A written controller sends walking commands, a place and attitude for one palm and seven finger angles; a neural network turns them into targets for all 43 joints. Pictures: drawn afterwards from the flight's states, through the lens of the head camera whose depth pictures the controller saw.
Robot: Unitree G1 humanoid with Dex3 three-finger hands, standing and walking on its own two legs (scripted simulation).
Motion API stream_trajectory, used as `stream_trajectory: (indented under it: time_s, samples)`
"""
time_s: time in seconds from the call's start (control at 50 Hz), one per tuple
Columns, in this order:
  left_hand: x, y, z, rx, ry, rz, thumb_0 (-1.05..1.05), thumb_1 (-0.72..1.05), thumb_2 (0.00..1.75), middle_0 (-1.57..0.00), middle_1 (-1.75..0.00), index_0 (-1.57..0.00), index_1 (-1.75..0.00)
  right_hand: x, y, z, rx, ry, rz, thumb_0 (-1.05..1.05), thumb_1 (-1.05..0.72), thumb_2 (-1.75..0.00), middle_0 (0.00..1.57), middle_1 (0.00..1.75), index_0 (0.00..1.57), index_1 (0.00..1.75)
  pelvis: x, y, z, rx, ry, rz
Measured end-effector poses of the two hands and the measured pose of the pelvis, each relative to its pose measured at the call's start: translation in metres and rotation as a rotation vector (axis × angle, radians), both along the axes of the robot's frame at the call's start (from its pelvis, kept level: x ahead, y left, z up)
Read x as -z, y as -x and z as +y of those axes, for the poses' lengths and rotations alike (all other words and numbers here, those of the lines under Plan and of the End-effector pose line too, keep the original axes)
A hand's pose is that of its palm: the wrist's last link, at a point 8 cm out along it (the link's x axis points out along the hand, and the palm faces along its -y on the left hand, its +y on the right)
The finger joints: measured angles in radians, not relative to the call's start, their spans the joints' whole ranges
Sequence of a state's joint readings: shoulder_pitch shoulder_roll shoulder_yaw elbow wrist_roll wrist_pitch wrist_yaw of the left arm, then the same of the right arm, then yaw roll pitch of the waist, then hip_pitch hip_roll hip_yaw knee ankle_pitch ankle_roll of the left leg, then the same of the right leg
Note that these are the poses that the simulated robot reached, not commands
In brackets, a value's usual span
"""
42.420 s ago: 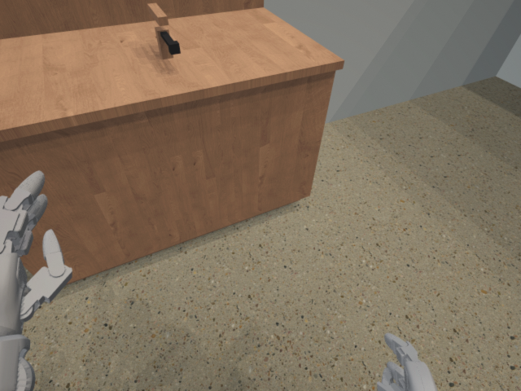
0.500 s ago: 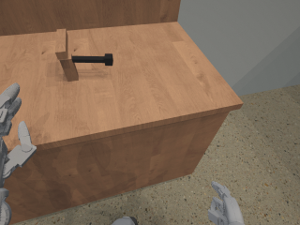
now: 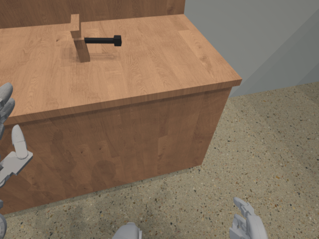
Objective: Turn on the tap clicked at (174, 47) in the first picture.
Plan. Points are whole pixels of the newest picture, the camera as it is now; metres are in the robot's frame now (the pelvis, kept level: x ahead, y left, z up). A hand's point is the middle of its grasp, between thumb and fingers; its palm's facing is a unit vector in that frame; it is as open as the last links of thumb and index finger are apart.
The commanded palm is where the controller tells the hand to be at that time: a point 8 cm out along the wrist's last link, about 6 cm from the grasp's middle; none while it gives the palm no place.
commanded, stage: stop stepping back and stand still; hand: left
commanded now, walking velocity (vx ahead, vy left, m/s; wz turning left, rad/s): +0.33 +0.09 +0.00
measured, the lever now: (117, 40) +0.73 +0.20 +0.13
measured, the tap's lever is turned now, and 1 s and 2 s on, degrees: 77 77 77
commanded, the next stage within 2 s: stand and check the lever's angle in 1.70 s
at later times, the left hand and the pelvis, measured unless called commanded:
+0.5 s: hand out of the picture +0.07 +0.22 +0.19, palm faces +0.44 -0.82 -0.37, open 7.4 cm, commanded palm +0.02 +0.26 +0.20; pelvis -0.13 -0.03 -0.01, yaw +3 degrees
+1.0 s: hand out of the picture +0.03 +0.18 +0.18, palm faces +0.41 -0.84 -0.36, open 7.4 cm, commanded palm -0.03 +0.23 +0.20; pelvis -0.17 -0.06 +0.01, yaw +3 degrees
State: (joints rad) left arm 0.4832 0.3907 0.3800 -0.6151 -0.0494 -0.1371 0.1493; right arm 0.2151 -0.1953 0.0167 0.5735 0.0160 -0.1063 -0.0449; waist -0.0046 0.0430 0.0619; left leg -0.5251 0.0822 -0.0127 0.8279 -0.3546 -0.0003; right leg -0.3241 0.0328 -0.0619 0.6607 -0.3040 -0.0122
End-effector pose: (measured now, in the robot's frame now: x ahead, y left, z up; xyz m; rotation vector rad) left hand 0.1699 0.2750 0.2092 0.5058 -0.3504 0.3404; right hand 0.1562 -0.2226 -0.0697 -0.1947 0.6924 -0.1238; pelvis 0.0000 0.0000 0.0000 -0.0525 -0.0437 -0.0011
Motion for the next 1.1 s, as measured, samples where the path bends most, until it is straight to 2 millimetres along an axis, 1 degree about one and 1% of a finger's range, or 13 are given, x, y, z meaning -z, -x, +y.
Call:
stream_trajectory:
  time_s: [0.06, 0.16, 0.22, 0.32, 0.4, 0.46, 0.52, 0.6, 0.7, 0.78, 0.86, 0.98, 1.1]
  samples:
    - [0.004, 0.022, -0.003, 0.002, 0.046, -0.003, 0.01, 0.89, 0.90, -0.21, -0.30, -0.21, -0.30, 0.009, 0.031, -0.009, 0.022, -0.003, 0.059, 0.02, -0.90, -0.90, 0.21, 0.30, 0.20, 0.30, -0.001, 0.020, -0.003, -0.003, -0.010, -0.021]
    - [0.016, 0.045, -0.003, 0.021, 0.100, 0.024, 0.01, 0.89, 0.90, -0.21, -0.30, -0.21, -0.30, 0.006, 0.078, -0.021, 0.073, 0.012, 0.089, 0.02, -0.90, -0.90, 0.21, 0.30, 0.20, 0.30, -0.002, 0.048, -0.007, -0.001, -0.045, 0.030]
    - [0.019, 0.063, -0.002, 0.039, 0.080, -0.008, 0.01, 0.89, 0.90, -0.21, -0.30, -0.21, -0.30, 0.006, 0.098, -0.028, 0.089, 0.058, 0.044, 0.02, -0.90, -0.90, 0.21, 0.30, 0.20, 0.30, 0.008, 0.066, -0.003, -0.009, -0.045, 0.049]
    - [0.003, 0.090, -0.001, -0.007, 0.033, -0.037, 0.02, 0.89, 0.90, -0.21, -0.30, -0.21, -0.30, 0.001, 0.132, -0.029, 0.122, 0.009, 0.007, 0.02, -0.90, -0.90, 0.20, 0.30, 0.20, 0.30, -0.003, 0.088, -0.011, 0.001, -0.092, 0.005]
    - [-0.008, 0.110, -0.003, -0.049, 0.036, -0.042, 0.01, 0.89, 0.90, -0.21, -0.30, -0.21, -0.30, 0.010, 0.152, -0.029, 0.072, -0.021, 0.067, 0.02, -0.90, -0.90, 0.20, 0.30, 0.20, 0.30, -0.011, 0.101, -0.020, -0.031, -0.046, 0.006]
    - [0.001, 0.128, -0.011, -0.059, 0.000, -0.038, 0.01, 0.89, 0.90, -0.21, -0.30, -0.21, -0.30, 0.027, 0.154, -0.036, 0.022, -0.019, 0.072, 0.02, -0.90, -0.90, 0.21, 0.30, 0.20, 0.30, 0.007, 0.116, -0.029, -0.047, -0.037, -0.001]
    - [0.017, 0.143, -0.020, -0.035, 0.060, -0.009, 0.01, 0.89, 0.90, -0.21, -0.30, -0.21, -0.30, 0.032, 0.157, -0.042, 0.007, -0.002, 0.101, 0.02, -0.90, -0.90, 0.21, 0.30, 0.20, 0.30, 0.010, 0.133, -0.031, -0.048, -0.018, -0.010]
    - [0.023, 0.159, -0.027, -0.005, 0.103, 0.026, 0.01, 0.89, 0.90, -0.21, -0.30, -0.21, -0.30, 0.015, 0.162, -0.043, 0.022, 0.021, 0.082, 0.02, -0.90, -0.90, 0.20, 0.30, 0.20, 0.30, 0.003, 0.147, -0.031, -0.034, -0.042, 0.016]
    - [0.008, 0.171, -0.023, -0.002, 0.043, -0.024, 0.01, 0.89, 0.90, -0.21, -0.30, -0.21, -0.30, -0.007, 0.166, -0.038, 0.039, 0.047, -0.034, 0.02, -0.90, -0.90, 0.20, 0.30, 0.20, 0.30, 0.000, 0.163, -0.029, -0.006, -0.068, 0.007]
    - [-0.008, 0.169, -0.017, -0.046, 0.040, -0.041, 0.01, 0.89, 0.90, -0.21, -0.30, -0.21, -0.30, -0.015, 0.176, -0.032, 0.032, -0.020, -0.041, 0.02, -0.90, -0.90, 0.20, 0.30, 0.20, 0.30, -0.014, 0.166, -0.035, -0.032, -0.058, 0.013]
    - [-0.006, 0.172, -0.025, -0.074, 0.072, 0.015, 0.01, 0.89, 0.90, -0.21, -0.30, -0.21, -0.30, -0.013, 0.187, -0.033, 0.017, -0.046, 0.007, 0.02, -0.90, -0.90, 0.20, 0.30, 0.20, 0.30, -0.023, 0.166, -0.043, -0.029, -0.036, 0.025]
    - [0.011, 0.181, -0.053, -0.043, 0.068, 0.056, 0.01, 0.89, 0.90, -0.21, -0.30, -0.21, -0.30, 0.012, 0.186, -0.057, -0.016, -0.011, 0.078, 0.02, -0.90, -0.90, 0.21, 0.30, 0.20, 0.30, -0.007, 0.172, -0.058, -0.050, -0.017, 0.005]
    - [0.005, 0.184, -0.055, -0.031, 0.078, 0.021, 0.01, 0.89, 0.90, -0.21, -0.30, -0.21, -0.30, 0.000, 0.180, -0.076, 0.021, 0.062, 0.081, 0.02, -0.90, -0.90, 0.21, 0.30, 0.20, 0.30, -0.009, 0.168, -0.058, -0.050, -0.036, 0.013]
